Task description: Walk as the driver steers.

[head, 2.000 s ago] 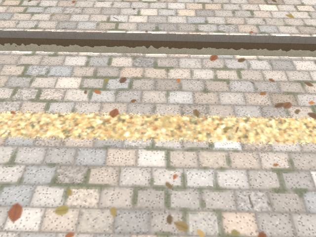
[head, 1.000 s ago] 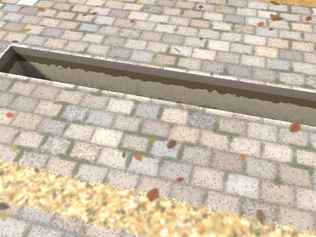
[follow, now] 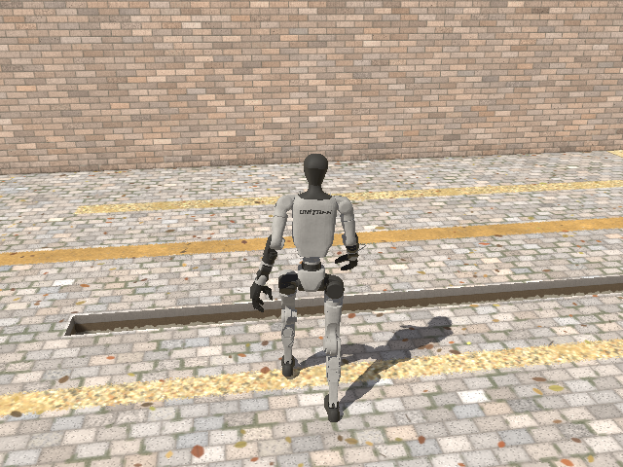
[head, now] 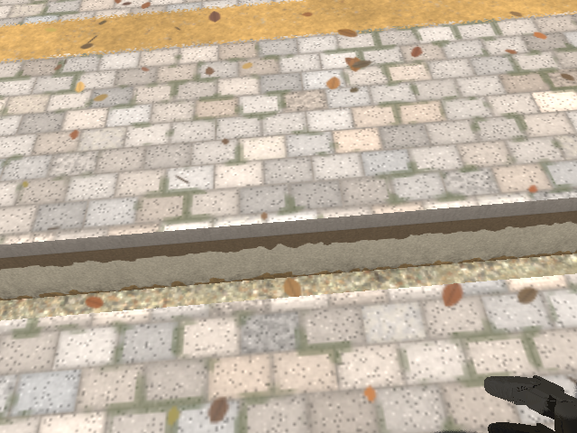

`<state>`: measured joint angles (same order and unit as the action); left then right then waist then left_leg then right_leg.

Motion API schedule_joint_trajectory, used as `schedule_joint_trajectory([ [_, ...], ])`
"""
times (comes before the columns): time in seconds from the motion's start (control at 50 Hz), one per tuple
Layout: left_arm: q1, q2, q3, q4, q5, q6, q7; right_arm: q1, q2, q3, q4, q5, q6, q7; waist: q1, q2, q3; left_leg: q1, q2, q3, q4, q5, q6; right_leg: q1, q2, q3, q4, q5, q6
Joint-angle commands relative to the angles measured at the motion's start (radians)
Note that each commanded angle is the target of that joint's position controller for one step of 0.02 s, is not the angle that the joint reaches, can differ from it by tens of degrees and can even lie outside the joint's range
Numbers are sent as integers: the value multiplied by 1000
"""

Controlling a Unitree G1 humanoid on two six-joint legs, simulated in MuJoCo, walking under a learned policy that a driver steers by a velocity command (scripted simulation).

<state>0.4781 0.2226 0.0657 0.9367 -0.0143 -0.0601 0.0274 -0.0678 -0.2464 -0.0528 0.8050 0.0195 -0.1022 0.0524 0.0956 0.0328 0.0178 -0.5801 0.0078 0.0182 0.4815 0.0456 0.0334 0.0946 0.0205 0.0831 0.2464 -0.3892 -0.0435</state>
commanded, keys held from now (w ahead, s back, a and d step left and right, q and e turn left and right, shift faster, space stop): w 0.34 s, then no key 0.14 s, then q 0.40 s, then w+q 0.12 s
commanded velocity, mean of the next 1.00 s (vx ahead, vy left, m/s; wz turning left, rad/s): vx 0.29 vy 0.00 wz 0.15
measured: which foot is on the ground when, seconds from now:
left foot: up 0.00-0.04, down 0.06-0.54, up 0.56-0.94, down 0.96-1.00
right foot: down 0.00-0.08, up 0.10-0.50, down 0.52-0.94, up 0.96-1.00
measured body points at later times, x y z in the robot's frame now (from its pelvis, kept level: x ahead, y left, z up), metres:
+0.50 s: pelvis +0.29 +0.01 +0.00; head +0.32 +0.00 +0.45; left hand +0.50 +0.24 -0.09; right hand +0.26 -0.26 -0.14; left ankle +0.18 +0.12 -0.73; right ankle +0.46 -0.12 -0.71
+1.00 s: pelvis +0.37 +0.02 -0.01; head +0.38 +0.06 +0.44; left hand +0.47 +0.31 -0.13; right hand +0.51 -0.25 -0.11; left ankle +0.36 +0.11 -0.73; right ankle +0.45 -0.12 -0.71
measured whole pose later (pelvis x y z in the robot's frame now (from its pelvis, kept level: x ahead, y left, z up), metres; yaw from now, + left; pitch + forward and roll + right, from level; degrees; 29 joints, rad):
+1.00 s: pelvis +0.37 +0.02 -0.01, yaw +14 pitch +0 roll -3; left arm 0.07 0.28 0.09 0.85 -0.03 0.02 0.02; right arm 0.27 -0.28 -0.08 0.81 0.00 0.05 -0.01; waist -0.03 -0.03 0.03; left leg -0.32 0.01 0.02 0.66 -0.36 0.08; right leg -0.44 -0.07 -0.10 0.79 -0.43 0.00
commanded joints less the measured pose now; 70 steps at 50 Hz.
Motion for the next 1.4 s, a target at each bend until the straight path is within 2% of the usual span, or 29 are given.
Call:
schedule_joint_trajectory([
  [0.02, 20, 187, 45, -27, 0, 6, 3, -24, -121, -33, -63, -5, -24, 2, -78, -183, -2, 132, -44, 44, -6, -80, 51, -3, -249, 78, 128, 906, -100],
  [0.04, -1, 184, 42, -33, 2, 10, 1, 127, -161, -53, -22, -8, -22, -5, -154, -173, -93, 334, -55, 55, -8, -52, 84, -46, -205, 42, 292, 1017, -75],
  [0.06, -23, 163, 30, -54, 13, 9, 0, 327, -204, -66, 22, -25, -18, -12, -234, -122, -236, 660, 79, -89, 55, -27, 147, -249, -165, 26, 550, 833, -47],
  [0.08, 115, 31, -5, -59, 11, -10, -10, 459, -282, -85, 55, -28, -11, -14, -194, 165, -421, 1048, 354, -571, 1, -196, 326, -639, 15, -10, 981, 196, 33],
  [0.1, 101, 81, 0, -46, -14, -33, -15, 470, -203, -61, 74, -7, -5, -10, -208, 215, -450, 1046, 386, -792, -156, -323, 339, -759, 44, 102, 1117, -167, 24],
  [0.12, -23, 158, 22, -81, -36, -43, -15, 369, -149, -47, 66, 5, -2, -16, -202, 147, -248, 895, 345, -627, -172, -362, 280, -853, -21, 80, 1159, -129, 14],
  [0.16, -148, 161, 29, -111, -19, -48, -3, 240, -96, -28, 45, -12, -3, -17, -144, -4, -77, 572, 267, -404, -226, -219, 225, -797, -110, 18, 1048, 16, 2],
  [0.22, -101, 94, 29, -107, -7, -17, 1, 225, -75, -19, 60, -32, -9, -17, -75, 45, -42, 387, 214, -281, -300, -120, 226, -681, -159, 10, 927, 64, 5],
  [0.36, -354, 55, 5, -179, 16, -19, -14, 323, -146, -33, 99, -12, 9, -56, -122, 3, 32, 362, 154, -92, -319, 119, 181, -690, -136, -64, 466, 431, 37],
  [0.46, -439, 72, 0, -207, 17, -27, -43, 416, -150, -25, 142, -4, 51, -65, -145, 39, 4, 473, 173, -80, -165, 287, 137, -587, -56, -87, 303, 480, 11],
  [0.52, -270, 147, 29, -151, 35, -31, -47, 395, -152, -24, 135, 2, 69, -67, -52, 25, -82, 501, 126, -94, 56, 318, 73, -336, -31, -88, 184, 588, -39],
  [0.54, -160, 222, 45, -136, 55, -33, -38, 410, -115, -10, 114, -15, 67, -66, -23, -62, -204, 372, 56, -57, 281, 75, 22, -92, -186, 38, 256, 1021, -92],
  [0.56, -122, 240, 41, -136, 51, -19, -36, 585, 2, 24, 141, -20, 61, -58, -64, -281, -377, 121, -62, -43, 633, -676, -46, 213, -471, 305, 302, 1253, -273],
  [0.58, -105, 194, 33, -143, 23, 0, -42, 603, -84, 4, 156, 7, 68, -57, -29, -251, -449, 67, -53, -154, 763, -808, -50, 187, -472, 375, 256, 1026, -293],
  [0.6, -181, 180, 28, -161, 17, 12, -39, 491, -150, -20, 115, 30, 82, -64, -28, -207, -322, -13, -23, -131, 818, -762, -57, 71, -424, 303, 196, 804, -257],
  [0.64, -328, 129, 10, -176, 33, 19, -31, 385, -139, -32, 81, 17, 127, -94, -72, -127, -144, -11, 34, -95, 762, -633, -81, -194, -347, 172, 88, 504, -201],
  [0.72, -421, 133, 15, -174, 54, 16, -21, 437, -90, -40, 54, 2, 180, -113, -138, -167, -86, 146, 47, -47, 625, -527, -91, -421, -307, 19, -2, 364, -192],
  [0.88, -451, 190, 40, -160, 12, 62, 14, 342, -117, -45, -36, -5, 192, -73, -126, -158, -107, 279, 54, 33, 279, -391, -34, -359, -351, -84, 26, 228, -161],
  [0.92, -448, 191, 45, -147, -15, 74, 9, 427, -115, -54, -5, -8, 183, -58, -163, -133, -121, 417, 11, 79, 145, -353, 24, -431, -314, -126, 77, -54, -93],
  [0.94, -457, 152, 38, -145, -20, 79, 6, 509, -133, -67, 26, -11, 178, -57, -192, -71, -95, 499, 10, 29, 72, -425, 69, -531, -261, -171, 208, -206, -39],
  [0.96, -479, 70, 18, -159, -13, 80, -7, 579, -221, -88, 32, -12, 168, -71, -201, 196, -21, 534, 214, -327, -132, -626, 173, -743, -125, -287, 584, -281, 47],
  [0.98, -561, 90, 24, -226, -18, 57, -12, 549, -310, -91, -11, -21, 134, -65, -201, 258, 44, 488, 347, -750, -334, -888, 318, -980, -2, -114, 731, -259, 52],
  [1.0, -597, 160, 39, -239, -35, 33, -15, 464, -274, -83, -35, -44, 100, -70, -180, 180, 88, 452, 353, -740, -402, -944, 297, -1011, -49, -17, 780, -132, 27],
  [1.02, -552, 200, 55, -223, -32, 20, -15, 392, -245, -71, -49, -36, 77, -78, -128, 171, 94, 449, 324, -657, -385, -844, 238, -996, -65, -3, 758, -2, 15],
  [1.06, -475, 192, 61, -160, 12, 11, -13, 370, -181, -51, -39, -6, 66, -84, -105, 125, 39, 481, 247, -475, -339, -658, 157, -910, -88, -11, 698, 155, 41],
  [1.1, -484, 153, 55, -143, 11, 3, -27, 434, -147, -38, -18, -8, 60, -86, -117, 104, 14, 514, 211, -386, -341, -543, 140, -866, -77, -30, 650, 270, 55],
  [1.28, -584, 88, 19, -187, 5, -19, -67, 546, -160, -40, 24, -29, 71, -89, -180, 113, 27, 507, 186, -224, -311, -168, 143, -721, -63, -68, 452, 449, 79],
  [1.36, -551, 119, 11, -189, 4, -35, -76, 531, -176, -50, 16, -19, 70, -65, -168, 113, 79, 461, 190, -221, -269, -129, 156, -609, -41, -109, 424, 299, 59],
  [1.4, -460, 156, 23, -173, 7, -47, -77, 512, -192, -57, 16, -16, 73, -70, -115, 141, 76, 468, 212, -240, -212, 5, 141, -503, -26, -107, 376, 260, 37],
])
